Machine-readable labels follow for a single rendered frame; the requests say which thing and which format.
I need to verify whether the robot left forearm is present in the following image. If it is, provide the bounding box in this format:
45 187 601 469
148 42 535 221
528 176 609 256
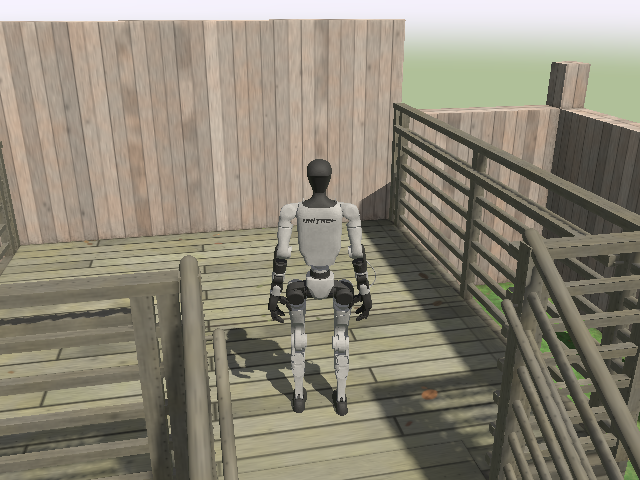
270 244 287 296

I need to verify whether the left robot hand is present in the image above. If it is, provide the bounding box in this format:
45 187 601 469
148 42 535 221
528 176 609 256
268 294 292 323

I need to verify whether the left robot shin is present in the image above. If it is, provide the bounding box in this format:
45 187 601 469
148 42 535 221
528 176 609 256
291 333 305 399

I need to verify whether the right robot hand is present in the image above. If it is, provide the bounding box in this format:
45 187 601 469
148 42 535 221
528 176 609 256
348 292 372 321

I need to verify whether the robot right foot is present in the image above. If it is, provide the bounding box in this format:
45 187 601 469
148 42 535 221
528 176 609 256
332 389 348 416

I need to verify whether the robot right forearm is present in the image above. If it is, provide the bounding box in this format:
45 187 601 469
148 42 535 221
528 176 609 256
352 244 370 295

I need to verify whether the left robot upper arm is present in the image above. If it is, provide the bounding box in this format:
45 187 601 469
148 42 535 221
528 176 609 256
276 202 299 259

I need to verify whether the right robot upper arm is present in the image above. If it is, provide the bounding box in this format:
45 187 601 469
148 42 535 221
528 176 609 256
340 202 363 259

